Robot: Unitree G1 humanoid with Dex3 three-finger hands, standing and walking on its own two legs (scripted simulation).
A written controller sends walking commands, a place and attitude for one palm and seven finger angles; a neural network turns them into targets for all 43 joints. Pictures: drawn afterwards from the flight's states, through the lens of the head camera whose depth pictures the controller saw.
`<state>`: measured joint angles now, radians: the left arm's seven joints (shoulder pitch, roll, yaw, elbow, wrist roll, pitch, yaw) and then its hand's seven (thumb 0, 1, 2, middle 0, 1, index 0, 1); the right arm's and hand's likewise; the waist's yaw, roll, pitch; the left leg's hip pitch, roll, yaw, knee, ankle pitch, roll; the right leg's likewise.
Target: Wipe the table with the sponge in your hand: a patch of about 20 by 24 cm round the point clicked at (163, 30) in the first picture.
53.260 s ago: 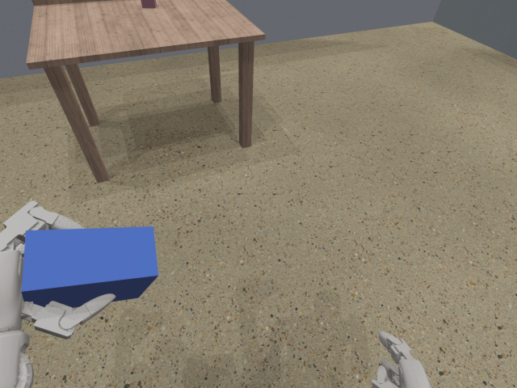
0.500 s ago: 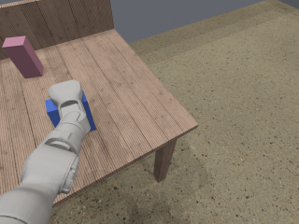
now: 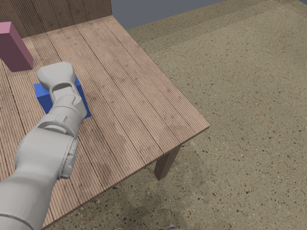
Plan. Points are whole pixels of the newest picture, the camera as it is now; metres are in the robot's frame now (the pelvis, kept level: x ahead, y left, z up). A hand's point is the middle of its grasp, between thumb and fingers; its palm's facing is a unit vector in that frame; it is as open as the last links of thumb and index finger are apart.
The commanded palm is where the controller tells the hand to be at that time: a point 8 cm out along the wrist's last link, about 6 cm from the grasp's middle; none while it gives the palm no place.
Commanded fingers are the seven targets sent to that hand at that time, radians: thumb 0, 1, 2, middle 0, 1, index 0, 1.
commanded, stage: wipe forward along the third lane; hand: left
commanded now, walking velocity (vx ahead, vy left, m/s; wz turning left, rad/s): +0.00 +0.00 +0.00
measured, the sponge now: (67, 106) +0.48 +0.22 -0.01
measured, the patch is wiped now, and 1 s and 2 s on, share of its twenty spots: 0.85 0.85 0.85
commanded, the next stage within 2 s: wipe back along the third lane in 0.08 s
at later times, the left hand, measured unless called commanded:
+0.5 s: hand (62, 89) +0.51 +0.22 +0.04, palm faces -0.07 +0.01 -1.00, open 10.4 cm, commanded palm +0.47 +0.18 +0.07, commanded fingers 0.00 0.10 1.30 -1.20 -1.60 -1.20 -1.60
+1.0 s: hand (66, 102) +0.46 +0.20 +0.04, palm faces -0.06 -0.02 -1.00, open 10.4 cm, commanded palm +0.41 +0.17 +0.08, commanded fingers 0.00 0.10 1.30 -1.20 -1.60 -1.20 -1.60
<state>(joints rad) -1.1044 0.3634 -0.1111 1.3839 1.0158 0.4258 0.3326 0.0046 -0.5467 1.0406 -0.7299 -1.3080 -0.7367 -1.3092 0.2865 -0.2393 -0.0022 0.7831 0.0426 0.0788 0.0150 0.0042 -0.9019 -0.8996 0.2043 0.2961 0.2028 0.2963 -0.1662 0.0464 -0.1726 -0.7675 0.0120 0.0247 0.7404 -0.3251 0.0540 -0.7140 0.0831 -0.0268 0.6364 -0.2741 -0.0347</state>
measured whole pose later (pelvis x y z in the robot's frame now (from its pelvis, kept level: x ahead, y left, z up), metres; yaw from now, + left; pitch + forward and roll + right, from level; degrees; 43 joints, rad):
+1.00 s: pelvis +0.03 +0.01 +0.02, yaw +2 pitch +13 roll -2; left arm -0.81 0.16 -0.30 1.09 0.95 0.53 0.38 0.00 -0.50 1.04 -0.65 -1.40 -0.65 -1.40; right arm 0.12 -0.22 -0.01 0.75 0.05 0.21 0.04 0.00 -0.90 -0.90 0.20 0.30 0.20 0.30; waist -0.03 0.03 -0.18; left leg -0.52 -0.02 0.02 0.61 -0.33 0.06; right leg -0.46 0.06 -0.03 0.52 -0.29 -0.03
